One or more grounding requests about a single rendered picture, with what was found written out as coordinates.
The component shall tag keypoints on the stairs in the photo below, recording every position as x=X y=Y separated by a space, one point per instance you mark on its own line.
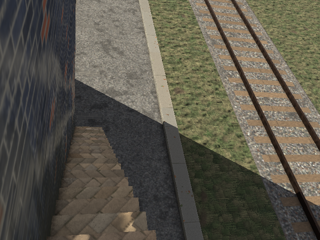
x=95 y=201

